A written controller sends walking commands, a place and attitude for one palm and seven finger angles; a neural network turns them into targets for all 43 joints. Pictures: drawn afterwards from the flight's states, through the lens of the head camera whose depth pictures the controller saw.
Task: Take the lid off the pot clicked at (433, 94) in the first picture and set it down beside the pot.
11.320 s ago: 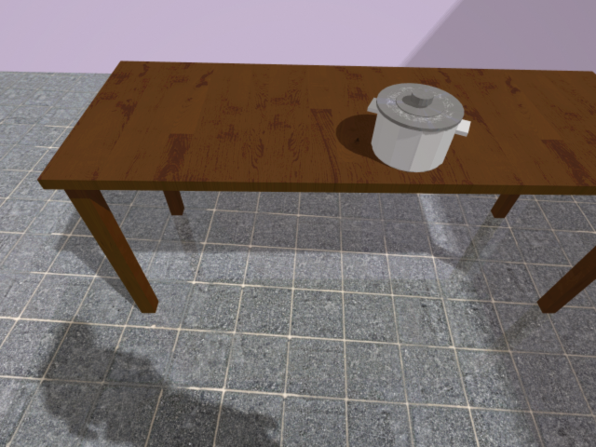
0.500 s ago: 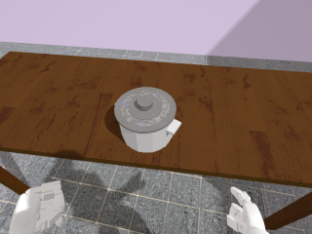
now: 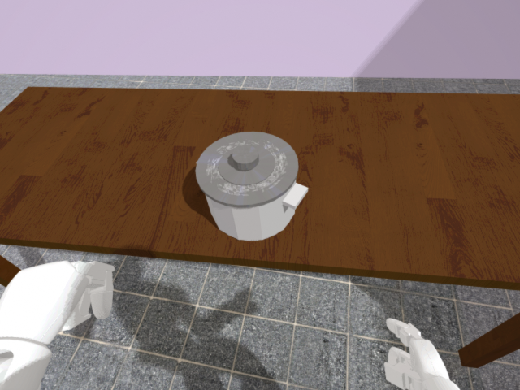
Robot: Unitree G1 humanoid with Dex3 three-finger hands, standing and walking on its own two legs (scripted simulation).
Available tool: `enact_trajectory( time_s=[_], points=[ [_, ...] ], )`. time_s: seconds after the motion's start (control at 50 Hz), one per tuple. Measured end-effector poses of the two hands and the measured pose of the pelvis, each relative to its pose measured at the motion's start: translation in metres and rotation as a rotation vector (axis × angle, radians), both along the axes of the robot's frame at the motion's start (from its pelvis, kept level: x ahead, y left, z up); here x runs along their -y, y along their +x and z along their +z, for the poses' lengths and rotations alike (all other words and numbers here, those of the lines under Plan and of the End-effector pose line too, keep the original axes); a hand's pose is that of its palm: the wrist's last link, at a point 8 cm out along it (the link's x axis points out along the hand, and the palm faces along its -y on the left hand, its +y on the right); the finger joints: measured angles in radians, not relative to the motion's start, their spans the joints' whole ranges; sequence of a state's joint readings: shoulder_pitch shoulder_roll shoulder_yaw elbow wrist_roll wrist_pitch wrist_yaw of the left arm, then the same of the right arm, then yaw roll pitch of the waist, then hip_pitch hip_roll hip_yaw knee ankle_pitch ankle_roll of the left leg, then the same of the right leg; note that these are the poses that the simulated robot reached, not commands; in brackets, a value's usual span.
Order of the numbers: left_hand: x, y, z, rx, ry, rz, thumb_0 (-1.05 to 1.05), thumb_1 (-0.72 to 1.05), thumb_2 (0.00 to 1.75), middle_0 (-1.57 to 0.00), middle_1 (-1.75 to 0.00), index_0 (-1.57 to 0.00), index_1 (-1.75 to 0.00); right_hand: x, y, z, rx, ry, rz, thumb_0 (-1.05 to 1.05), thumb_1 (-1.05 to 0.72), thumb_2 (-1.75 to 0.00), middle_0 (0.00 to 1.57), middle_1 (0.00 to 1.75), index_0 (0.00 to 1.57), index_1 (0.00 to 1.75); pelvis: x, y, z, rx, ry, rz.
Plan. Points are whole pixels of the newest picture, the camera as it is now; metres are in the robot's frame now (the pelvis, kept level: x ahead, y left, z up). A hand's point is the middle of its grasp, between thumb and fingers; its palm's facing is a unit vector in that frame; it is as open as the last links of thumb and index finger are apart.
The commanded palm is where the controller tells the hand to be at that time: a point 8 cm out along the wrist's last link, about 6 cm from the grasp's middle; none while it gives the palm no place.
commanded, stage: reach forward and open the fingers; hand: left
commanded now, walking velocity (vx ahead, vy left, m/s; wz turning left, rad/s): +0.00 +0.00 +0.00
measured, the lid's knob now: (245, 157) +0.50 +0.10 +0.06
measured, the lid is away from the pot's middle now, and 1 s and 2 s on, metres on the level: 0.00 0.00 0.00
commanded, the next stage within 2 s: move the open hand above the knob in 0.88 s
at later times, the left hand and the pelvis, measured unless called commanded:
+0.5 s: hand (86, 289) +0.20 +0.26 +0.10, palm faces -0.21 -0.09 -0.97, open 6.8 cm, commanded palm +0.20 +0.26 +0.17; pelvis -0.03 +0.00 +0.01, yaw +2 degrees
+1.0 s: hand (82, 238) +0.25 +0.27 +0.14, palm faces -0.11 -0.09 -0.99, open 10.2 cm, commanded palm +0.24 +0.25 +0.20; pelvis -0.04 +0.01 +0.01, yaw +2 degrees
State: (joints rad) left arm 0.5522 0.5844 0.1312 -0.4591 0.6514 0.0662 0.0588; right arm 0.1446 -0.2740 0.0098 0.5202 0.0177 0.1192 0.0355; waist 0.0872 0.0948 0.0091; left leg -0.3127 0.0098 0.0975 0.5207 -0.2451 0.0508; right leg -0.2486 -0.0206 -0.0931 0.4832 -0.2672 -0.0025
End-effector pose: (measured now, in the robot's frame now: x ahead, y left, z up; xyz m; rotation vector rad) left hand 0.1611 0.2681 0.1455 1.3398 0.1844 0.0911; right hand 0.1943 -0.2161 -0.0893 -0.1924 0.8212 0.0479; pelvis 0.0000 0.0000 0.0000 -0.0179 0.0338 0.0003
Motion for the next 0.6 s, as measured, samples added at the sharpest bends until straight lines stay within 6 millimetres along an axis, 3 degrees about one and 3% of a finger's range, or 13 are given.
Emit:
enact_trajectory(
  time_s=[0.1, 0.22, 0.28, 0.34, 0.42, 0.52, 0.6],
  points=[
    [-0.008, 0.007, 0.005, -0.112, 0.185, -0.036, 0.00, 0.67, 0.95, -1.18, -1.25, -1.18, -1.25, 0.006, -0.002, -0.006, -0.012, 0.013, -0.014, 0.01, -0.90, -0.90, 0.20, 0.30, 0.20, 0.30, 0.003, -0.007, 0.000, 0.005, 0.000, 0.017],
    [-0.002, 0.015, 0.003, -0.225, 0.130, -0.100, 0.00, 0.49, 1.04, -1.13, -1.03, -1.13, -1.03, 0.010, -0.003, 0.001, 0.038, 0.006, -0.019, 0.01, -0.90, -0.90, 0.20, 0.30, 0.20, 0.30, 0.006, -0.013, 0.002, 0.027, 0.001, 0.034],
    [0.007, 0.020, 0.012, -0.204, 0.154, -0.196, 0.00, 0.40, 1.08, -1.10, -0.92, -1.10, -0.92, 0.009, -0.004, 0.006, 0.061, -0.013, -0.007, 0.01, -0.90, -0.90, 0.20, 0.30, 0.20, 0.30, 0.008, -0.017, 0.003, 0.041, 0.003, 0.037],
    [0.002, 0.024, 0.022, -0.169, 0.186, -0.213, 0.00, 0.31, 1.11, -1.06, -0.81, -1.06, -0.81, 0.008, -0.006, 0.009, 0.061, -0.011, -0.001, 0.01, -0.90, -0.90, 0.20, 0.30, 0.20, 0.30, 0.009, -0.021, 0.004, 0.051, 0.002, 0.033],
    [-0.010, 0.029, 0.021, -0.142, 0.134, -0.145, 0.00, 0.20, 1.15, -1.01, -0.67, -1.01, -0.66, 0.007, -0.012, 0.010, 0.046, 0.002, 0.006, 0.01, -0.90, -0.90, 0.20, 0.30, 0.20, 0.30, 0.008, -0.027, 0.005, 0.058, 0.000, 0.032],
    [0.011, 0.032, 0.016, -0.137, 0.136, -0.236, 0.00, 0.07, 1.19, -0.95, -0.49, -0.95, -0.49, 0.001, -0.018, 0.007, 0.038, -0.004, 0.017, 0.01, -0.90, -0.90, 0.20, 0.30, 0.20, 0.30, 0.003, -0.032, 0.006, 0.065, 0.000, 0.032],
    [0.003, 0.044, 0.026, -0.113, 0.210, -0.251, 0.00, -0.05, 1.23, -0.91, -0.35, -0.91, -0.35, -0.006, -0.021, 0.007, 0.023, 0.002, 0.017, 0.01, -0.90, -0.90, 0.20, 0.30, 0.20, 0.30, 0.001, -0.035, 0.006, 0.074, 0.002, 0.030]
  ],
)
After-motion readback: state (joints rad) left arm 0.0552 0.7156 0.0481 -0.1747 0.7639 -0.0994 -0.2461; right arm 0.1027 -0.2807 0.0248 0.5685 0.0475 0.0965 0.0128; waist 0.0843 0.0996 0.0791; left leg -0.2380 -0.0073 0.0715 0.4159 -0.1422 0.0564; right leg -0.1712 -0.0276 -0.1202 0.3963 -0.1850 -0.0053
